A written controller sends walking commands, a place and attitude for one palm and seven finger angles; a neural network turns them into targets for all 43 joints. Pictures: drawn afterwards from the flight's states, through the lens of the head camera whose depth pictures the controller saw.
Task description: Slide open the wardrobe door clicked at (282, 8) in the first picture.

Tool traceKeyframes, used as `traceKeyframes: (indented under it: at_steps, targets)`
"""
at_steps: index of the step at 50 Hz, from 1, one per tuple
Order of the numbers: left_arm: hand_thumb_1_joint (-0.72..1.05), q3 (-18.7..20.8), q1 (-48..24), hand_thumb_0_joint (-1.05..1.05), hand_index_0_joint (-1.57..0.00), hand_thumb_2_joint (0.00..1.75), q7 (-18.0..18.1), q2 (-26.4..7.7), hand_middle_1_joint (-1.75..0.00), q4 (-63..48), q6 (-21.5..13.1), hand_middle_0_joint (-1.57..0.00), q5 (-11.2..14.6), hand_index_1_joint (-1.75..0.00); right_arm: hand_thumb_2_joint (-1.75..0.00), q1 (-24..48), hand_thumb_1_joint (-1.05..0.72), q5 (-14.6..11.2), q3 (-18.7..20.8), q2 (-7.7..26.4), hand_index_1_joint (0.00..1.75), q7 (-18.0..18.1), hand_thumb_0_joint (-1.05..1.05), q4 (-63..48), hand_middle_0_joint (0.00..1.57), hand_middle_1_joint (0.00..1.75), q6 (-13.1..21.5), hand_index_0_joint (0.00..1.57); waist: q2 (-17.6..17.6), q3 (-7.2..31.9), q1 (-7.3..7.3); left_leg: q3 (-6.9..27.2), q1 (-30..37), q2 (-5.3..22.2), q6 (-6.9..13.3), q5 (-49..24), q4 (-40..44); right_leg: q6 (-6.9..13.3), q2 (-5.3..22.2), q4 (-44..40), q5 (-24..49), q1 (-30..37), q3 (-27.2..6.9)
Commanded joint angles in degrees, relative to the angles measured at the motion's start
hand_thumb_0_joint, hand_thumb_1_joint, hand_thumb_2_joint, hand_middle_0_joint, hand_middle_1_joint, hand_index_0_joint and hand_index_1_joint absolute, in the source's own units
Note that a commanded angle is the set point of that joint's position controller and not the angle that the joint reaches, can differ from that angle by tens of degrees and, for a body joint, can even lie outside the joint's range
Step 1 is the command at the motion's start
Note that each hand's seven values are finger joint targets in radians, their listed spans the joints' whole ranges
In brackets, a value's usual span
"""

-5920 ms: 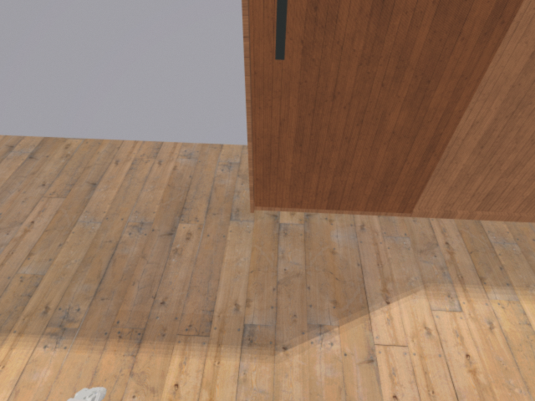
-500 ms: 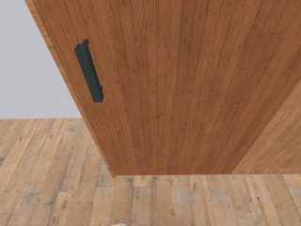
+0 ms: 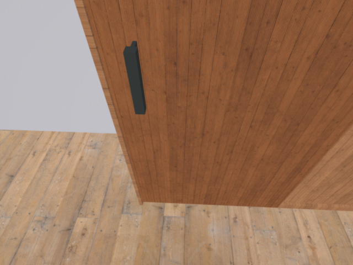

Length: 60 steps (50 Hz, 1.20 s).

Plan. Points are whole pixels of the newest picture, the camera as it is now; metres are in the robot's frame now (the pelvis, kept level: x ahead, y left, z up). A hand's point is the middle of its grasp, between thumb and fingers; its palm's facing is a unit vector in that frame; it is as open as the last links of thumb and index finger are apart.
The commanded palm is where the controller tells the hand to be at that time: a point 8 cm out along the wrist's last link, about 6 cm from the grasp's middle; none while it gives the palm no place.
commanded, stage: come to a stop and stand still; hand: left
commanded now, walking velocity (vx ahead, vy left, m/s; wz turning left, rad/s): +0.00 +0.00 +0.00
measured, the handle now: (137, 79) +0.53 +0.15 +0.14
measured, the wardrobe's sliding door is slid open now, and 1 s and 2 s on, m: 0.00 0.00 0.00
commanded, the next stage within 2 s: look again from close up in 1.16 s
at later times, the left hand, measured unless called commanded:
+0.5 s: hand out of the picture +0.05 +0.20 -0.17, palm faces -0.02 -0.98 -0.21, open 7.4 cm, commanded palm none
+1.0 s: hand out of the picture +0.07 +0.17 -0.16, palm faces +0.00 -0.98 -0.21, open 7.3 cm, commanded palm none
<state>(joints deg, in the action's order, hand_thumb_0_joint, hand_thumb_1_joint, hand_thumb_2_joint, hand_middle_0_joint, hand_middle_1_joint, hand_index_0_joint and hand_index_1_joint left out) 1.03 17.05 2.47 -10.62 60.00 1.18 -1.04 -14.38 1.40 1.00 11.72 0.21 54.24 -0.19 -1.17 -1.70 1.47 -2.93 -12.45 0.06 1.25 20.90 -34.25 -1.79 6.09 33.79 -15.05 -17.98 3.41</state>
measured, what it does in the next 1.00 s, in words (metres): stands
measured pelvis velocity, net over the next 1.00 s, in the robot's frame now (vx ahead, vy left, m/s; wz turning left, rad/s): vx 0.04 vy -0.01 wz -0.02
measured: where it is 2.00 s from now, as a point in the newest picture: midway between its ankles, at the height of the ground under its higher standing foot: outside the picture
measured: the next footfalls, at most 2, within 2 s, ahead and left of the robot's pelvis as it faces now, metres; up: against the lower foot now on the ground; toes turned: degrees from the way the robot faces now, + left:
none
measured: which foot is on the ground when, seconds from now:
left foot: down 0.00-1.00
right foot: down 0.00-1.00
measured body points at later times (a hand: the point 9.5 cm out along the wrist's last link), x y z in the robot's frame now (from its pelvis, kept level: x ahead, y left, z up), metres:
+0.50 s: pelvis +0.02 +0.02 +0.01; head +0.04 +0.02 +0.46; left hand +0.05 +0.26 -0.15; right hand +0.02 -0.21 -0.15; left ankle -0.03 +0.10 -0.73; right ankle +0.03 -0.16 -0.73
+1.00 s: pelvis +0.04 -0.01 +0.01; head +0.06 -0.01 +0.46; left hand +0.07 +0.22 -0.15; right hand +0.05 -0.24 -0.15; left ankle -0.03 +0.10 -0.73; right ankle +0.03 -0.16 -0.73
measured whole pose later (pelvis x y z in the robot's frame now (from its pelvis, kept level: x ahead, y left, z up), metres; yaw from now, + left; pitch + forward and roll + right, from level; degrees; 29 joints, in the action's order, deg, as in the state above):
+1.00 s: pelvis +0.04 -0.01 +0.01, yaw -1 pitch -1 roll +0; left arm 0.0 13.2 1.9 -9.7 61.5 -0.4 -0.5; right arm -14.5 0.9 0.1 9.4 1.6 63.0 1.3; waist -0.2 -3.1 0.0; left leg -3.7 -5.1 0.9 0.1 20.0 -25.9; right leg -2.5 3.4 28.5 -15.1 -12.5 0.5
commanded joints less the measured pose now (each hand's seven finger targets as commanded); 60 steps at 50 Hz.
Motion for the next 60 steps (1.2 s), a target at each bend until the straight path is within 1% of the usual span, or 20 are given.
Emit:
traceKeyframes:
  at_steps: [1, 2, 3, 5, 7, 8, 11, 16, 20, 22, 26, 33, 36, 40, 45, 47, 49, 53, 58, 60]
  targets:
    - [0.90, 0.12, 0.95, 0.00, -0.20, 0.90, -0.26, -4.63, -0.30, -4.06, -0.88, -0.20, -0.01, -0.30, -0.90, -0.95, -0.90, -0.28, 0.23, 6.37, 0.30, 0.93, 0.00, -4.16, 0.20, 0.30, 1.00, 0.20, -8.03, -4.22, -0.29, 7.92, -7.28, 8.23, 1.97, -15.54, 14.82, 2.32, -3.03, -1.62, -2.50, 3.98, -0.01]
    - [0.90, 0.00, 1.35, 0.00, -0.20, 0.90, -0.45, -4.56, -0.30, -3.84, -0.95, -0.20, -0.04, -0.30, -0.90, -0.95, -0.90, -0.37, 0.37, 6.08, 0.30, 0.94, 0.00, -4.16, 0.20, 0.30, 0.98, 0.20, -2.43, -4.05, -0.29, 7.58, -7.34, 7.45, 1.90, -10.13, 14.88, 2.48, -2.71, -3.62, -0.50, 4.72, -1.22]
    - [0.90, -0.19, 1.58, 0.00, -0.20, 0.90, -0.57, -4.54, -0.30, -3.76, -1.00, -0.20, -0.08, -0.30, -0.90, -1.03, -0.90, -0.42, 0.40, 6.20, 0.30, 0.86, 0.00, -4.19, 0.20, 0.30, 1.00, 0.20, -0.11, -4.50, -0.53, 7.75, -7.45, 6.70, 1.64, -3.59, 16.15, 2.70, -2.27, -5.27, -0.28, 4.52, -2.71]
    - [0.90, -0.31, 0.90, 0.00, -0.20, 0.90, -0.71, -5.26, -0.30, -4.02, -1.12, -0.20, -0.21, -0.30, -0.90, -1.79, -0.90, -0.36, 0.35, 6.51, 0.30, 0.74, 0.00, -3.65, 0.20, 0.30, 1.19, 0.20, 0.58, -5.67, -0.99, 8.45, -7.76, 6.22, 1.36, 0.50, 18.37, 2.82, -2.05, -5.61, 0.39, 4.10, -3.61]
    - [0.90, -0.45, 1.56, 0.00, -0.20, 0.90, -0.72, -5.34, -0.30, -4.03, -1.12, -0.20, -0.25, -0.30, -0.90, -1.55, -0.90, -0.38, 0.34, 6.82, 0.30, 0.68, 0.00, -3.21, 0.20, 0.30, 1.30, 0.20, -0.38, -5.96, -0.86, 8.21, -7.47, 5.98, 1.29, 2.59, 19.27, 2.72, -1.80, -6.35, 1.15, 4.04, -4.17]
    - [0.90, -0.48, 1.60, 0.00, -0.20, 0.90, -0.70, -5.30, -0.30, -4.02, -1.15, -0.20, -0.26, -0.30, -0.90, -1.74, -0.90, -0.38, 0.27, 6.72, 0.30, 0.69, 0.00, -2.89, 0.20, 0.30, 1.40, 0.20, -0.30, -5.99, -0.91, 8.39, -7.33, 6.00, 1.27, 2.25, 19.78, 2.77, -1.67, -6.49, 1.78, 4.19, -4.24]
    - [0.90, -0.46, 1.82, 0.00, -0.20, 0.90, -0.69, -5.50, -0.30, -3.72, -1.53, -0.20, -0.14, -0.30, -0.90, -2.36, -0.90, -0.43, 0.03, 6.53, 0.30, 0.88, 0.00, -1.84, 0.20, 0.30, 1.94, 0.20, 0.10, -3.21, -0.94, 7.23, -4.03, 5.79, 1.18, -5.67, 18.23, 2.72, -1.10, -6.78, 5.04, 5.47, -4.62]
    - [0.90, -0.36, 1.24, 0.00, -0.20, 0.90, -0.52, -5.71, -0.30, -3.05, -1.69, -0.20, 0.14, -0.30, -0.90, -3.59, -0.90, -0.54, -0.18, 6.26, 0.30, 1.40, 0.00, 0.28, 0.20, 0.30, 2.48, 0.20, -1.51, -0.63, -1.08, 5.47, 0.87, 5.75, 0.77, -21.12, 15.27, 2.55, -0.52, -5.79, 9.93, 6.94, -4.26]
    - [0.90, -0.25, 0.42, 0.00, -0.20, 0.90, -0.33, -5.68, -0.30, -2.36, -1.69, -0.20, 0.19, -0.30, -0.90, -4.62, -0.90, -0.60, -0.16, 5.95, 0.30, 1.67, 0.00, 1.94, 0.20, 0.30, 2.35, 0.20, -0.08, -0.47, -1.47, 4.49, 2.33, 5.87, 0.57, -25.64, 13.75, 2.62, -0.29, -4.96, 13.42, 7.87, -3.94]
    - [0.90, -0.20, 0.46, 0.00, -0.20, 0.90, -0.28, -5.48, -0.30, -2.07, -1.61, -0.20, 0.30, -0.30, -0.90, -4.58, -0.90, -0.57, -0.14, 5.72, 0.30, 1.74, 0.00, 2.77, 0.20, 0.30, 2.31, 0.20, -1.54, -0.35, -1.28, 4.13, 2.76, 5.81, 0.60, -25.67, 13.49, 2.59, -0.25, -4.95, 13.37, 8.03, -4.02]
    - [0.90, -0.04, -0.18, 0.00, -0.20, 0.90, -0.18, -5.40, -0.30, -1.67, -1.66, -0.20, 0.25, -0.30, -0.90, -5.13, -0.90, -0.64, -0.04, 4.95, 0.30, 1.78, 0.00, 3.95, 0.20, 0.30, 2.16, 0.20, 0.79, -1.08, -1.36, 3.74, 1.99, 5.67, 0.64, -23.65, 13.06, 2.65, 0.03, -4.96, 15.62, 8.90, -4.18]
    - [0.90, 0.09, -0.60, 0.00, -0.20, 0.90, -0.14, -4.89, -0.30, -1.29, -1.70, -0.20, 0.33, -0.30, -0.90, -5.44, -0.90, -0.61, -0.02, 3.79, 0.30, 1.82, 0.00, 5.46, 0.20, 0.30, 2.07, 0.20, 0.54, -1.44, -1.26, 3.48, 1.34, 5.48, 0.67, -19.21, 13.20, 2.84, 0.15, -5.88, 15.62, 9.19, -4.82]
    - [0.90, 0.22, -0.70, 0.00, -0.20, 0.90, -0.10, -5.14, -0.30, -1.28, -1.98, -0.20, 0.31, -0.30, -0.90, -5.49, -0.90, -0.65, 0.11, 3.39, 0.30, 1.83, 0.00, 5.83, 0.20, 0.30, 2.02, 0.20, 1.84, -0.79, -1.42, 3.04, 1.85, 5.37, 0.42, -19.23, 12.50, 3.04, 0.47, -5.87, 18.40, 9.58, -5.02]
    - [0.90, 0.24, -0.65, 0.00, -0.20, 0.90, -0.09, -5.34, -0.30, -1.22, -2.32, -0.20, 0.32, -0.30, -0.90, -5.35, -0.90, -0.65, 0.17, 3.38, 0.30, 1.84, 0.00, 6.32, 0.20, 0.30, 2.05, 0.20, 1.78, 0.50, -1.50, 2.78, 2.99, 5.36, 0.27, -20.34, 11.81, 3.29, 0.79, -6.07, 21.28, 10.14, -5.43]
    - [0.90, 0.28, -0.90, 0.00, -0.20, 0.90, -0.07, -5.30, -0.30, -0.96, -2.45, -0.20, 0.31, -0.30, -0.90, -4.85, -0.90, -0.67, 0.23, 3.24, 0.30, 1.90, 0.00, 6.98, 0.20, 0.30, 1.95, 0.20, 1.83, -0.10, -1.58, 2.58, 3.42, 5.61, 0.01, -20.65, 11.84, 3.45, 0.80, -6.68, 22.22, 9.79, -5.52]
    - [0.90, 0.31, -0.84, 0.00, -0.20, 0.90, -0.10, -5.28, -0.30, -0.82, -2.44, -0.20, 0.36, -0.30, -0.90, -4.66, -0.90, -0.62, 0.22, 3.29, 0.30, 1.91, 0.00, 7.14, 0.20, 0.30, 1.89, 0.20, 2.03, 0.32, -1.62, 2.50, 3.78, 5.74, -0.10, -19.85, 12.05, 3.45, 0.76, -6.97, 21.50, 9.69, -5.57]
    - [0.90, 0.29, -1.03, 0.00, -0.20, 0.90, -0.12, -5.40, -0.30, -0.79, -2.46, -0.20, 0.30, -0.30, -0.90, -4.58, -0.90, -0.68, 0.24, 3.23, 0.30, 1.90, 0.00, 7.35, 0.20, 0.30, 1.94, 0.20, 1.07, 0.19, -1.58, 2.61, 3.69, 5.83, -0.03, -20.59, 12.35, 3.45, 0.59, -7.20, 21.41, 10.17, -5.41]
    - [0.90, 0.34, -0.84, 0.00, -0.20, 0.90, -0.19, -5.76, -0.30, -0.50, -2.58, -0.20, 0.36, -0.30, -0.90, -4.03, -0.90, -0.70, 0.13, 3.57, 0.30, 1.90, 0.00, 7.45, 0.20, 0.30, 1.91, 0.20, 1.70, 0.24, -1.51, 2.60, 3.56, 5.83, -0.26, -18.56, 12.52, 3.57, 0.83, -8.04, 20.64, 10.19, -5.71]
    - [0.90, 0.24, -0.96, 0.00, -0.20, 0.90, -0.27, -5.72, -0.30, -0.32, -2.60, -0.20, 0.38, -0.30, -0.90, -3.62, -0.90, -0.67, 0.14, 3.55, 0.30, 1.82, 0.00, 7.68, 0.20, 0.30, 1.78, 0.20, 1.93, -0.82, -1.49, 2.76, 3.25, 5.80, -0.37, -16.57, 13.07, 3.49, 0.80, -9.18, 18.76, 9.60, -5.65]
    - [0.90, 0.25, -1.02, 0.00, -0.20, 0.90, -0.31, -5.78, -0.30, -0.34, -2.55, -0.20, 0.32, -0.30, -0.90, -3.68, -0.90, -0.71, 0.06, 3.60, 0.30, 1.79, 0.00, 7.77, 0.20, 0.30, 1.85, 0.20, 0.97, -1.34, -1.43, 2.89, 2.51, 5.82, -0.32, -16.22, 13.57, 3.43, 0.59, -9.45, 17.51, 9.79, -5.58]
